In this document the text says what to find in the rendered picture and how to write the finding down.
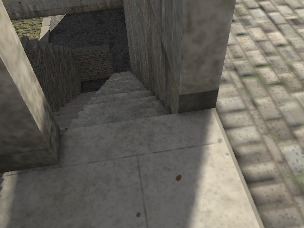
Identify stairs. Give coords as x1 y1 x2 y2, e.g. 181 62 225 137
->
70 71 172 129

